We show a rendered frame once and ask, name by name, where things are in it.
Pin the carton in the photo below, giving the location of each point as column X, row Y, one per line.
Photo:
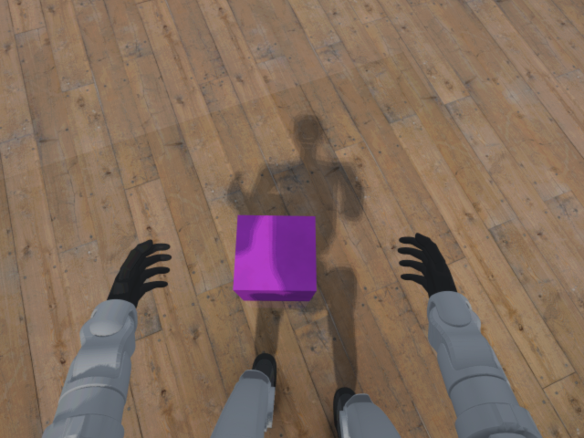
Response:
column 275, row 258

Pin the left robot foot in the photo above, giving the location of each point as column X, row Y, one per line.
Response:
column 267, row 364

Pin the right robot forearm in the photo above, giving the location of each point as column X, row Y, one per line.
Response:
column 483, row 401

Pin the left robot forearm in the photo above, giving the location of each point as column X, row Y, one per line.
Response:
column 95, row 390

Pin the robot foot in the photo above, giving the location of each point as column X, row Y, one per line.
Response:
column 341, row 396
column 267, row 364

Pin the robot right hand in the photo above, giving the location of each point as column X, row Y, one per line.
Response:
column 436, row 274

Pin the right robot foot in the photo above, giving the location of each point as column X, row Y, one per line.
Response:
column 341, row 396

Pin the robot left hand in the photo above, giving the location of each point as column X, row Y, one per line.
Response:
column 129, row 283

